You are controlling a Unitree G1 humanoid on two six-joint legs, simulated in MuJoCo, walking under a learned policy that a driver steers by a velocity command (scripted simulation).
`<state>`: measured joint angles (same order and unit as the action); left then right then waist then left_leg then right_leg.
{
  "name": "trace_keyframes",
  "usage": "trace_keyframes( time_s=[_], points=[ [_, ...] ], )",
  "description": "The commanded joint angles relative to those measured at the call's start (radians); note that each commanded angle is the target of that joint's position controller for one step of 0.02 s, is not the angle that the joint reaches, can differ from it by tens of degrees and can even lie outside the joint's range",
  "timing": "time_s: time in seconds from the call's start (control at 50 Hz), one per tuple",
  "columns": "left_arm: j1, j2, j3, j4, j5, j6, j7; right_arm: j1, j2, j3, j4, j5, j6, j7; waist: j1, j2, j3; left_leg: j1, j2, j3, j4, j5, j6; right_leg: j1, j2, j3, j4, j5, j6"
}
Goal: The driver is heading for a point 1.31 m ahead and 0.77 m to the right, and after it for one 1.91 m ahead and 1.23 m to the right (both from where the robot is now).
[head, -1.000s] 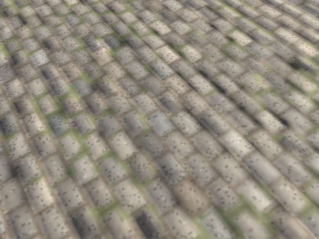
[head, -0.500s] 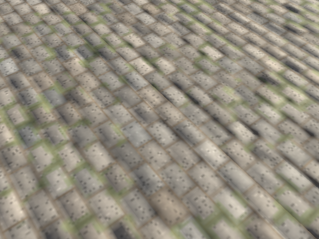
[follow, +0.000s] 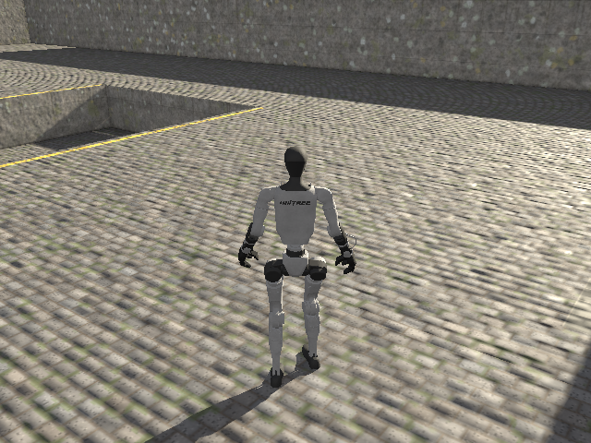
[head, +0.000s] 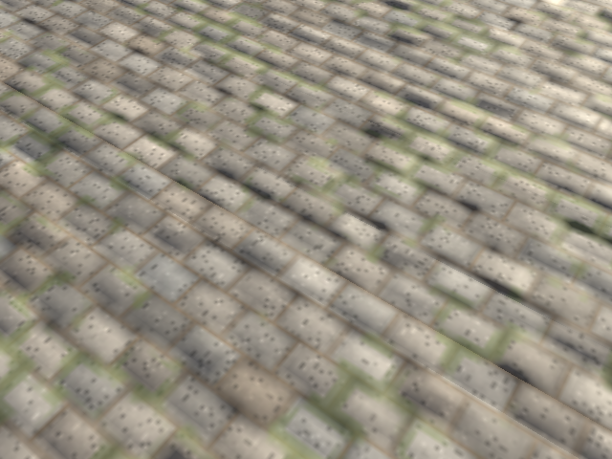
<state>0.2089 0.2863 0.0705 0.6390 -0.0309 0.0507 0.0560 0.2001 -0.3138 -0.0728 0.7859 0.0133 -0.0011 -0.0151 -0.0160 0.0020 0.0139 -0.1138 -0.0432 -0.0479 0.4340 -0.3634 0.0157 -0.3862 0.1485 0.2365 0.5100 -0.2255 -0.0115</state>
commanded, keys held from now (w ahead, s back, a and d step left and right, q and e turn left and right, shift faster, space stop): w+e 0.44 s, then e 0.54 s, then no key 0.02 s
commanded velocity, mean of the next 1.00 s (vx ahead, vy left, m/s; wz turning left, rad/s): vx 0.26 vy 0.00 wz -0.59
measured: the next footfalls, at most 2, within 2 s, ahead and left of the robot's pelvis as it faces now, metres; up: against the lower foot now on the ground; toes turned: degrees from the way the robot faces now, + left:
right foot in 0.48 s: +0.23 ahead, -0.23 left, +0.00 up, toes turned -20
left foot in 0.98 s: +0.45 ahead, -0.12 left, +0.00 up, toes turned -41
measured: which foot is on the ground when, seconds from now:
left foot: down 0.00-0.50, up 0.52-0.96, down 0.98-1.00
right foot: up 0.00-0.46, down 0.48-1.00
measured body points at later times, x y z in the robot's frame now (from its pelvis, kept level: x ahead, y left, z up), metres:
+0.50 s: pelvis +0.12 -0.09 -0.02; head +0.17 -0.10 +0.42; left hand +0.43 +0.05 -0.09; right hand -0.01 -0.35 -0.15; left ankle -0.05 +0.11 -0.71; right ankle +0.20 -0.21 -0.74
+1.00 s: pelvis +0.29 -0.15 -0.01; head +0.31 -0.16 +0.44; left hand +0.56 +0.03 -0.11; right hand +0.30 -0.47 -0.09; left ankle +0.42 -0.10 -0.74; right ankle +0.20 -0.21 -0.73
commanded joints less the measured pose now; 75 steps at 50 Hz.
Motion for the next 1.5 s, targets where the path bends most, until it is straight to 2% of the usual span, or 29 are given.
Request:
trace_keyframes(
  time_s=[0.02,0.04,0.06,0.1,0.16,0.26,0.4,0.46,0.48,0.5,0.52,0.54,0.56,0.58,0.62,0.74,0.88,0.96,0.98,1.0,1.02,1.06,1.14,1.22,1.32,1.36,1.38,1.42,1.5],
  points=[
    [-0.001,0.104,0.044,-0.084,-0.006,-0.022,-0.002,0.108,-0.185,-0.036,-0.020,-0.037,-0.030,0.004,-0.009,0.177,0.027,0.114,0.411,-0.447,-0.250,-0.222,0.152,-0.418,0.010,0.004,0.336,-0.264,-0.001],
    [-0.077,0.159,0.054,-0.130,-0.003,-0.039,-0.011,0.039,-0.219,-0.050,-0.033,-0.056,-0.052,0.003,0.014,0.235,0.115,-0.023,0.493,-0.565,-0.331,-0.439,0.235,-0.484,-0.093,-0.007,0.429,-0.194,0.008],
    [-0.049,0.185,0.059,-0.106,0.009,-0.045,-0.018,-0.040,-0.155,-0.032,-0.049,-0.031,-0.070,-0.011,0.044,0.209,0.161,-0.019,0.421,-0.470,-0.351,-0.404,0.198,-0.487,-0.116,0.000,0.496,-0.094,0.018],
    [0.014,0.159,0.058,-0.051,0.030,-0.047,-0.033,-0.027,-0.110,-0.015,-0.060,-0.017,-0.079,-0.027,0.038,0.153,0.109,0.043,0.322,-0.274,-0.328,-0.223,0.122,-0.460,-0.113,-0.057,0.630,0.000,0.043],
    [-0.045,0.105,0.038,-0.067,0.015,-0.065,-0.047,0.117,-0.098,-0.005,-0.030,-0.024,-0.089,-0.024,-0.031,0.097,0.116,0.095,0.284,-0.114,-0.318,-0.044,0.117,-0.512,-0.146,-0.104,0.683,0.086,0.054],
    [-0.141,0.070,0.014,-0.123,0.001,-0.082,-0.070,0.209,-0.126,-0.006,-0.016,-0.029,-0.077,-0.005,-0.096,0.111,0.150,0.138,0.290,0.005,-0.328,0.112,0.136,-0.517,-0.198,-0.157,0.474,0.164,0.073],
    [-0.250,0.034,-0.019,-0.192,-0.005,-0.094,-0.127,0.242,-0.178,-0.019,0.017,0.009,-0.059,0.008,-0.097,0.103,0.169,0.171,0.338,0.155,-0.278,0.426,0.127,-0.316,-0.198,-0.312,0.164,0.065,-0.013],
    [-0.005,0.145,0.038,-0.144,0.005,-0.084,-0.121,0.206,-0.218,-0.029,0.012,0.018,-0.048,0.000,0.086,0.134,-0.046,0.147,0.316,0.249,0.125,1.112,0.072,0.118,-0.072,-0.371,0.069,0.049,-0.105],
    [0.163,0.206,0.071,-0.100,0.008,-0.071,-0.101,0.200,-0.202,-0.021,-0.009,0.019,-0.057,-0.004,0.171,0.093,-0.141,-0.026,0.272,0.260,0.369,1.036,0.025,0.405,-0.074,-0.311,0.019,0.151,-0.140],
    [0.222,0.294,0.081,-0.079,0.004,-0.058,-0.073,0.253,-0.066,0.018,-0.064,-0.038,-0.073,0.002,0.109,-0.171,-0.258,-0.428,0.157,0.231,0.717,0.073,-0.033,0.785,-0.325,0.065,0.046,0.310,-0.231],
    [0.195,0.328,0.078,-0.137,0.025,-0.074,-0.072,0.268,-0.080,0.032,-0.097,-0.032,-0.103,0.009,0.091,-0.249,-0.510,-0.552,0.012,0.025,1.004,-0.295,-0.067,0.870,-0.574,0.587,-0.095,0.343,-0.433],
    [0.158,0.237,0.053,-0.131,0.036,-0.086,-0.083,0.142,-0.179,0.000,-0.110,0.001,-0.109,0.010,0.142,-0.095,-0.432,-0.596,0.078,-0.070,1.018,-0.198,-0.060,0.774,-0.517,0.410,-0.122,0.452,-0.374],
    [0.114,0.204,0.041,-0.110,0.027,-0.093,-0.085,0.087,-0.162,0.007,-0.137,0.014,-0.111,0.004,0.103,-0.084,-0.264,-0.615,0.108,-0.035,0.964,-0.129,-0.048,0.615,-0.459,0.234,-0.115,0.541,-0.332],
    [0.054,0.182,0.037,-0.107,0.012,-0.097,-0.083,0.096,-0.147,0.007,-0.121,-0.004,-0.106,-0.009,0.053,-0.001,-0.168,-0.588,0.148,-0.024,0.884,-0.063,-0.051,0.459,-0.390,0.125,-0.124,0.551,-0.282],
    [-0.026,0.175,0.032,-0.119,0.026,-0.095,-0.077,0.126,-0.154,0.000,-0.110,-0.018,-0.079,-0.012,-0.009,-0.031,-0.102,-0.472,0.161,-0.025,0.817,0.005,-0.063,0.247,-0.336,0.053,-0.184,0.573,-0.268],
    [-0.037,0.186,0.034,-0.055,0.023,-0.088,-0.051,0.066,-0.100,0.013,-0.140,-0.040,-0.046,-0.020,-0.022,-0.072,-0.100,-0.458,0.097,-0.009,0.574,0.145,-0.121,0.129,-0.274,-0.007,-0.172,0.704,-0.256],
    [0.004,0.206,0.039,-0.016,0.011,-0.041,-0.025,-0.114,-0.100,0.017,-0.204,-0.021,-0.043,-0.002,0.037,-0.108,-0.102,-0.425,0.031,-0.059,0.269,0.199,-0.108,0.210,-0.276,0.142,-0.087,0.474,-0.202],
    [-0.036,0.186,0.030,-0.027,0.004,-0.027,-0.021,-0.068,-0.118,-0.001,-0.204,-0.019,-0.060,0.004,-0.004,-0.155,-0.097,-0.269,0.009,-0.054,0.035,0.219,-0.056,0.242,-0.237,0.239,0.007,0.398,-0.150],
    [-0.042,0.163,0.022,-0.036,0.005,-0.027,-0.020,-0.039,-0.135,-0.008,-0.201,-0.026,-0.068,0.000,-0.018,-0.133,-0.110,-0.144,0.069,-0.073,-0.061,0.394,-0.024,0.194,-0.193,0.222,0.063,0.314,-0.110],
    [0.017,0.103,0.004,-0.040,0.027,-0.030,-0.021,-0.014,-0.197,-0.018,-0.212,-0.042,-0.065,-0.009,0.012,0.044,-0.197,0.041,0.284,-0.240,-0.042,0.719,0.057,0.103,-0.107,0.099,0.264,0.001,-0.052],
    [0.099,0.109,0.006,-0.040,0.017,-0.031,-0.017,0.004,-0.202,-0.021,-0.190,-0.068,-0.048,-0.004,0.058,0.285,-0.208,0.146,0.447,-0.509,-0.050,0.906,0.252,-0.106,0.031,-0.015,0.435,-0.499,0.015],
    [0.100,0.227,0.041,0.013,0.016,-0.021,-0.013,-0.012,-0.100,0.002,-0.208,-0.033,-0.040,0.001,0.028,0.136,-0.158,0.079,0.412,-0.430,-0.045,0.720,0.263,-0.160,-0.052,-0.030,0.699,-0.419,0.082],
    [0.045,0.130,0.021,0.017,0.011,0.011,-0.006,-0.084,-0.083,0.011,-0.200,-0.030,-0.022,-0.003,0.039,0.127,-0.073,-0.081,0.252,-0.190,-0.096,0.532,0.193,-0.082,-0.076,-0.105,0.620,-0.265,0.119],
    [0.005,0.073,-0.006,0.011,0.022,0.000,-0.016,-0.068,-0.094,0.005,-0.177,-0.024,-0.011,-0.002,0.008,0.191,-0.114,-0.038,0.244,-0.153,-0.090,0.519,0.206,0.046,-0.123,-0.174,0.305,-0.244,0.112],
    [0.050,0.084,-0.001,0.055,0.025,-0.008,-0.038,-0.039,-0.108,0.007,-0.145,-0.001,0.000,0.001,0.028,0.166,-0.088,-0.119,0.231,-0.159,-0.059,0.328,0.163,0.247,-0.115,-0.222,-0.115,0.027,0.041],
    [0.043,0.179,0.012,0.034,0.048,-0.009,-0.029,0.022,-0.063,0.026,-0.135,-0.029,-0.021,0.015,-0.007,-0.022,-0.105,-0.253,0.150,-0.068,0.049,0.153,0.034,0.377,-0.296,-0.021,-0.143,0.233,-0.047],
    [-0.012,0.148,0.002,0.053,0.053,-0.013,-0.036,0.018,-0.009,0.036,-0.145,-0.040,-0.027,0.015,-0.047,-0.196,-0.088,-0.164,0.074,0.033,0.036,0.042,-0.028,0.189,-0.341,0.014,-0.156,0.080,-0.119],
    [-0.059,0.059,-0.022,0.043,0.063,-0.032,-0.045,-0.051,-0.047,0.027,-0.132,-0.046,-0.026,0.011,-0.013,-0.136,-0.023,-0.095,0.075,0.025,0.029,0.151,-0.058,0.107,-0.267,-0.027,-0.186,-0.128,-0.075],
    [0.032,0.143,-0.003,0.079,0.039,-0.048,-0.036,-0.025,-0.058,0.018,-0.106,-0.016,-0.022,-0.004,0.027,-0.163,0.057,-0.191,0.012,0.101,0.145,-0.007,-0.045,0.095,-0.270,0.026,-0.250,-0.461,-0.093]
  ],
)
Keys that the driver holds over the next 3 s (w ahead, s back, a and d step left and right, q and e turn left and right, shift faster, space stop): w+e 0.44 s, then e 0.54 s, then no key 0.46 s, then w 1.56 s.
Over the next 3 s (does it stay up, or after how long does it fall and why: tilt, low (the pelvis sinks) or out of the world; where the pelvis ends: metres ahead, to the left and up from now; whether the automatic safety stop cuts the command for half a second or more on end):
stays up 0.90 -0.57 0.01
